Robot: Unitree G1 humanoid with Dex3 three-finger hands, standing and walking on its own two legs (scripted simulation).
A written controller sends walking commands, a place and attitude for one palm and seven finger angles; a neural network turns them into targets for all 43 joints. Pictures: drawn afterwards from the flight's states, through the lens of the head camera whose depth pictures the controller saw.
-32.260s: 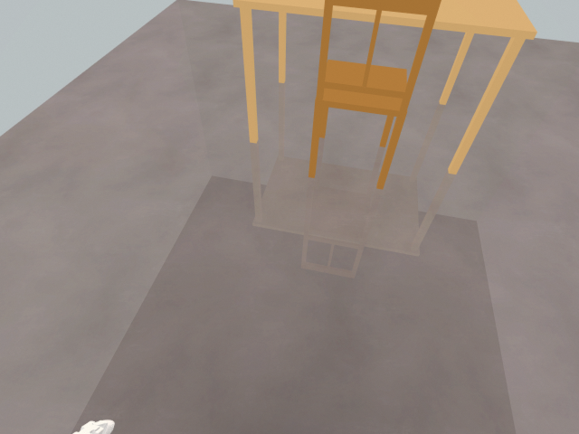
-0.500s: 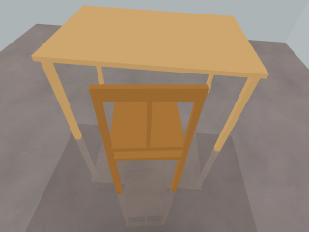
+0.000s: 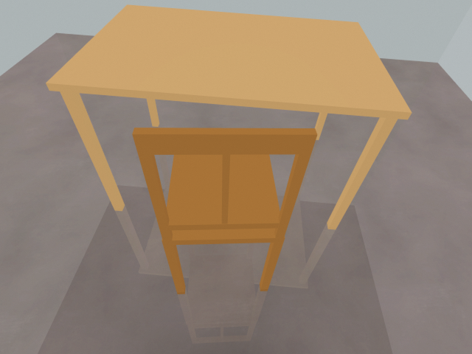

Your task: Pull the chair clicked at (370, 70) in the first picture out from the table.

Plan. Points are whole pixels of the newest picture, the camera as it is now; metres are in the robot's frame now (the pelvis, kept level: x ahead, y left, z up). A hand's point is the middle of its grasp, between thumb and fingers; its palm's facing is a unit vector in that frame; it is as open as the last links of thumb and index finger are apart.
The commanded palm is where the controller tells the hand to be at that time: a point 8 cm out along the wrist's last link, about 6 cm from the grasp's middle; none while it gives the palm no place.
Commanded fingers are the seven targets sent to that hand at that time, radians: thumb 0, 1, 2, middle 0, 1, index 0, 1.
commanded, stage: look again from close up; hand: left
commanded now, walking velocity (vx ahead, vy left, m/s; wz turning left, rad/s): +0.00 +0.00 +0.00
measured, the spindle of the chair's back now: (225, 191) +0.52 +0.06 -0.10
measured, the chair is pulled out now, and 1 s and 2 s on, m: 0.16 0.16 0.16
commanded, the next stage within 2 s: shuffle to correct the standing spot in 0.44 s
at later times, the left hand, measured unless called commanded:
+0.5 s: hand out of the picture -0.03 +0.15 -0.18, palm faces +0.06 -0.99 -0.14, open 7.4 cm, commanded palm none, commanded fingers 0.00 0.90 0.90 -0.20 -0.30 -0.20 -0.30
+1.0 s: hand out of the picture -0.01 +0.11 -0.19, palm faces +0.17 -0.97 -0.15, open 7.4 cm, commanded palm none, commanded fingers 0.00 0.90 0.90 -0.20 -0.30 -0.20 -0.30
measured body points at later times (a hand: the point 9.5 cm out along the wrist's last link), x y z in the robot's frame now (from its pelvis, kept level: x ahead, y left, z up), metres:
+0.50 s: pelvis +0.00 +0.00 +0.00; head +0.01 +0.01 +0.45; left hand -0.03 +0.20 -0.17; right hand -0.01 -0.21 -0.16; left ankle +0.00 +0.10 -0.74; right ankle +0.02 -0.14 -0.74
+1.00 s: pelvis +0.06 -0.05 -0.01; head +0.07 -0.03 +0.44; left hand -0.02 +0.16 -0.18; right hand +0.04 -0.26 -0.17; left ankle +0.01 +0.07 -0.73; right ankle +0.02 -0.14 -0.74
